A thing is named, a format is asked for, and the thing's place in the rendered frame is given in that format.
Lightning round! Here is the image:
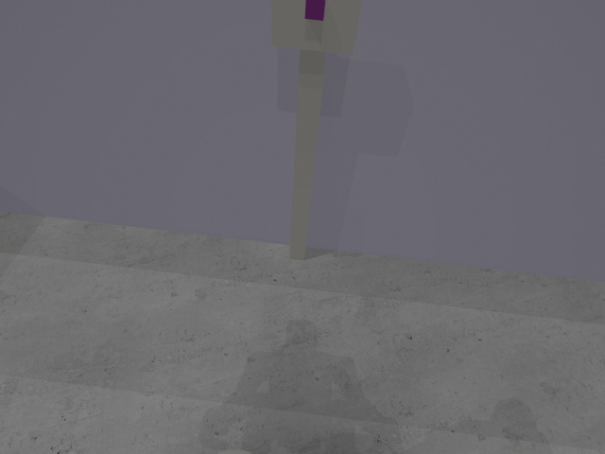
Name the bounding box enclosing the button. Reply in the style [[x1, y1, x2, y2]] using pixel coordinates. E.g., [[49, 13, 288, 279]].
[[305, 0, 325, 21]]

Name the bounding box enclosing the panel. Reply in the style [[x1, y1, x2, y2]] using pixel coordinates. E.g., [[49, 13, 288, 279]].
[[271, 0, 362, 260]]

